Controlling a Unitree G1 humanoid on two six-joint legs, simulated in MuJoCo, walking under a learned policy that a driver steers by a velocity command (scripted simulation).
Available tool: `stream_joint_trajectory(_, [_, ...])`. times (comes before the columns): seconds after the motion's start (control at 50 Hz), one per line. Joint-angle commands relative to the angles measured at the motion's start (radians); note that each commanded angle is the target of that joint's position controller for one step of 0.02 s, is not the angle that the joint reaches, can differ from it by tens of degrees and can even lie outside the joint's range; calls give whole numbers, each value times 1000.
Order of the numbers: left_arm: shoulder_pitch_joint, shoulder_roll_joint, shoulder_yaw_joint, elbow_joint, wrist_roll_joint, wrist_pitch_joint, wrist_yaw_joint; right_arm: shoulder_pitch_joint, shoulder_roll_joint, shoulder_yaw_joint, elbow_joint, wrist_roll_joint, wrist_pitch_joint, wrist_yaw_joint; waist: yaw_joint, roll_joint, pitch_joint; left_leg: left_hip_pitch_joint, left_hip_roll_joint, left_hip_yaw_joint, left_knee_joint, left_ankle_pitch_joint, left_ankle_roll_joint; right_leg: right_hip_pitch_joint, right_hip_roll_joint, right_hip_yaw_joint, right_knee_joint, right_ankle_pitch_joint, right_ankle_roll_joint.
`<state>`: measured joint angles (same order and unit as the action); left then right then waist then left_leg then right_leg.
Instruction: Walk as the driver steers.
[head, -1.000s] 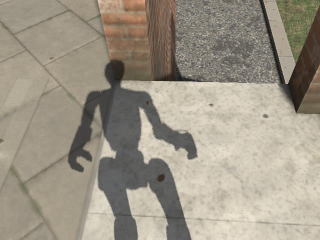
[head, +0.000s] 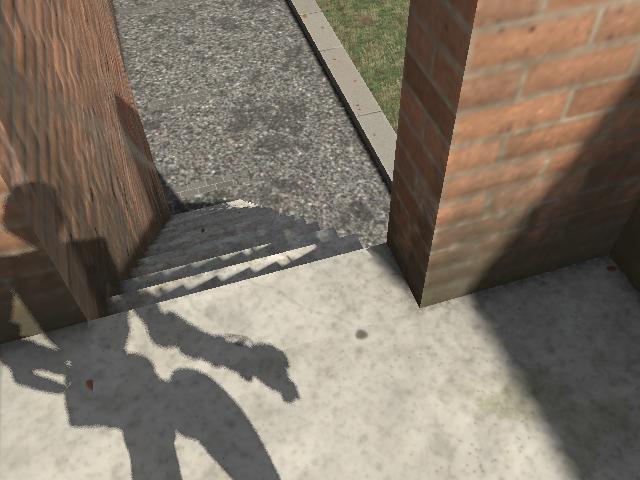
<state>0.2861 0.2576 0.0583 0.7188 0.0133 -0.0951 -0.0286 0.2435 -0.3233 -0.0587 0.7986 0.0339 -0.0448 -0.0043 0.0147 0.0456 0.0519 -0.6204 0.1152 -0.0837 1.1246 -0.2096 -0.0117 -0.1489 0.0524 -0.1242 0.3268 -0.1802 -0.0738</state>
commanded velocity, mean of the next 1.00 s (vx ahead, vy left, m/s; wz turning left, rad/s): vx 0.18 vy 0.00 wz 0.51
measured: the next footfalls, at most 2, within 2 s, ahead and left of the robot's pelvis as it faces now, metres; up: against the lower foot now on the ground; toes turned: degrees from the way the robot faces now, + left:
left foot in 0.30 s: +0.33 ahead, +0.14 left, +0.00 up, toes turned +10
right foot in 0.78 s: +0.39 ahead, -0.08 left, +0.00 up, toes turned +29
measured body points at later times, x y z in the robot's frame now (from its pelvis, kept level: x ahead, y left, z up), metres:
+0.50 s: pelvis +0.22 +0.05 -0.01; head +0.27 +0.07 +0.44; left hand +0.31 +0.36 -0.11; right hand +0.44 -0.19 -0.10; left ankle +0.29 +0.13 -0.74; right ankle +0.26 -0.12 -0.66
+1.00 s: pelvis +0.34 +0.00 +0.01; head +0.35 +0.00 +0.46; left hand +0.31 +0.29 -0.08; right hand +0.60 -0.16 -0.10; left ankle +0.23 +0.12 -0.65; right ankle +0.36 -0.09 -0.74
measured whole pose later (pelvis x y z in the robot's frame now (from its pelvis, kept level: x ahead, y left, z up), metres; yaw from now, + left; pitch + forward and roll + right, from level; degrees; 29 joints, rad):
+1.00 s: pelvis +0.34 +0.00 +0.01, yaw +34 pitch +3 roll +1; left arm 0.25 0.26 0.02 0.64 0.03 -0.11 0.00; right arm 0.27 -0.31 -0.06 0.70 -0.06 -0.05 0.02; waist 0.04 0.00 -0.05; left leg -0.55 0.01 -0.06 1.08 -0.26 -0.11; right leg -0.16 0.00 -0.08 0.29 -0.20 -0.05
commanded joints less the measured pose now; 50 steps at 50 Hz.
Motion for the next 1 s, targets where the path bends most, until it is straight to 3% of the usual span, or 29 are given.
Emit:
stream_joint_trajectory(0.02, [-48, 112, 33, -41, 6, -32, 12, 34, -33, -10, -46, -6, 2, -2, -24, -102, 4, -49, 22, -52, -91, 147, -15, -7, -267, 106, -211, 248, -124])
stream_joint_trajectory(0.1, [-29, 147, 41, -16, -2, -23, 27, -88, -5, 5, -86, -13, -12, 25, 21, -77, 38, -34, 2, 22, -345, 317, -3, 41, -263, 8, -233, 266, -98])
stream_joint_trajectory(0.18, [14, 185, 52, 17, -17, 15, 45, -193, -3, 10, -160, -24, -19, 57, 49, -86, 52, -36, -34, 107, -490, 278, 23, 157, -294, -56, -116, 583, -77])
stream_joint_trajectory(0.22, [0, 211, 57, 9, -25, 34, 57, -179, -31, -1, -181, -30, -17, 71, 21, -117, -1, 30, -89, 150, -516, 186, 54, 207, -306, -63, 0, 818, -57])
stream_joint_trajectory(0.26, [-26, 230, 61, -3, -35, 54, 74, -29, -96, -34, -165, -31, -12, 72, -67, -130, -106, 200, -155, 166, -553, 119, 94, 214, -296, -64, 246, 921, -20])
stream_joint_trajectory(0.28, [-44, 214, 53, -12, -40, 56, 75, 95, -139, -57, -139, -30, -13, 58, -139, -100, -174, 380, -179, 152, -651, 237, 127, 142, -250, -81, 453, 808, 21])
stream_joint_trajectory(0.3, [22, 143, 27, -29, -7, 44, 67, 135, -215, -74, -135, -31, -3, 29, -117, 69, -262, 645, -24, -57, -601, 649, 190, -92, -170, -77, 737, 250, 80])
stream_joint_trajectory(0.32, [129, 56, -7, -61, 27, 26, 53, 80, -293, -77, -183, -55, -5, 13, -18, 242, -400, 954, 257, -545, -577, 1029, 454, -463, 44, 44, 1110, -532, 161])
stream_joint_trajectory(0.34, [89, 174, 9, -41, 9, 18, 36, 108, -244, -73, -212, -69, -6, 22, -114, 86, -580, 976, 265, -595, -660, 890, 492, -475, 20, 263, 1206, -499, 160])
stream_joint_trajectory(0.36, [-13, 200, 13, -75, -24, 22, 36, 39, -200, -63, -222, -54, -7, 22, -106, 28, -446, 877, 212, -454, -692, 731, 431, -527, -31, 266, 1162, -414, 140])
stream_joint_trajectory(0.38, [-44, 186, 9, -80, -14, 32, 51, -17, -163, -56, -219, -28, -5, 19, -64, -60, -283, 697, 149, -354, -724, 616, 366, -543, -73, 241, 1058, -339, 141])
stream_joint_trajectory(0.4, [-56, 195, 13, -78, 2, 50, 69, -60, -130, -44, -225, -15, -1, 12, -35, -75, -206, 556, 111, -306, -752, 559, 334, -504, -98, 234, 979, -295, 148])
stream_joint_trajectory(0.46, [3, 160, 4, -75, 7, 87, 77, -105, -140, -43, -218, -40, 8, 8, 32, -4, -154, 323, 38, -234, -789, 569, 302, -344, -80, 206, 817, -250, 169])
stream_joint_trajectory(0.48, [162, 75, -43, -65, 108, 79, 35, -103, -62, -5, -240, -117, -37, 34, 106, 147, -299, 305, 16, -216, -848, 427, 309, -254, -109, 197, 795, -183, 187])
stream_joint_trajectory(0.5, [118, 103, -31, -61, 106, 91, 9, -139, -74, -20, -259, -116, -58, 41, 73, 57, -210, 247, -9, -196, -858, 305, 284, -259, -102, 178, 739, -166, 196])
stream_joint_trajectory(0.54, [64, 145, -20, -53, 54, 103, -8, -109, -149, -48, -262, -85, -84, 57, 22, 37, -159, 215, -24, -206, -863, 191, 263, -263, -104, 149, 658, -131, 196])
stream_joint_trajectory(0.62, [-77, 145, -34, -95, 41, 70, 25, -7, -140, -47, -270, -68, -89, 58, -58, 42, -165, 403, 36, -372, -786, 40, 292, -378, -106, 211, 487, -173, 173])
stream_joint_trajectory(0.7, [-89, 146, -35, -93, 33, 35, 44, -9, -122, -37, -278, -56, -77, 52, -57, 53, -176, 436, 47, -467, -739, 138, 299, -349, -61, 192, 372, -190, 140])
stream_joint_trajectory(0.74, [-43, 133, -38, -82, 0, 18, 33, -42, -117, -27, -262, -55, -60, 51, -10, 27, -160, 368, 9, -455, -707, 207, 273, -207, -24, 147, 178, -61, 97])
stream_joint_trajectory(0.76, [-29, 136, -36, -82, -10, 10, 26, -39, -102, -17, -247, -58, -51, 56, 6, 20, -159, 328, -14, -456, -690, 241, 251, -112, -26, 150, 83, 80, 63])
stream_joint_trajectory(0.78, [-6, 161, -25, -90, -10, 1, 25, -7, -80, -4, -226, -64, -44, 60, 16, 14, -180, 274, -45, -431, -644, 176, 192, 0, -94, 189, 52, 256, -12])
stream_joint_trajectory(0.8, [15, 291, 14, -122, -14, -13, 37, 61, -1, 15, -258, -73, -43, 51, -25, -214, -296, 86, -201, -241, -445, -170, 45, 242, -401, 510, 41, 677, -322])
stream_joint_trajectory(0.82, [-3, 332, 40, -132, 35, -18, 36, 25, -66, -6, -269, -101, -54, 42, 5, -182, -213, -124, -237, -105, -238, -427, -61, 252, -564, 681, -21, 679, -446])
stream_joint_trajectory(0.84, [-4, 288, 40, -131, 34, -22, 43, 0, -109, -18, -236, -95, -48, 27, 21, -76, -199, -99, -161, -81, -95, -380, -85, 209, -505, 564, -39, 586, -365])
stream_joint_trajectory(0.88, [-143, 152, -2, -176, -3, -28, 31, 75, -132, -35, -177, -95, -33, -4, -42, -158, -152, -55, -124, -53, 14, -222, -116, 93, -367, 375, -64, 403, -219])
stream_joint_trajectory(0.9, [-133, 111, -15, -166, -10, -27, 35, 47, -92, -25, -186, -113, -28, -8, -29, -177, -127, -41, -112, -24, 49, -143, -115, 57, -326, 313, -93, 284, -184])
stream_joint_trajectory(0.92, [-116, 101, -18, -165, -5, -24, 39, 36, -63, -16, -179, -120, -23, 2, -14, -161, -118, -24, -108, 8, 71, -76, -109, 37, -294, 283, -131, 125, -165])
stream_joint_trajectory(0.96, [-27, 110, -14, -128, 15, -19, 30, 5, -33, -13, -163, -94, -19, 22, 34, -152, -63, -79, -95, 37, 11, -14, -110, 81, -262, 255, -183, -108, -136])
stream_joint_trajectory(1.0, [65, 123, -7, -81, 18, -18, 18, -72, -18, -12, -170, -84, -25, 32, 88, -144, -23, -136, -85, 56, -129, -8, -107, 162, -273, 256, -208, -177, -136])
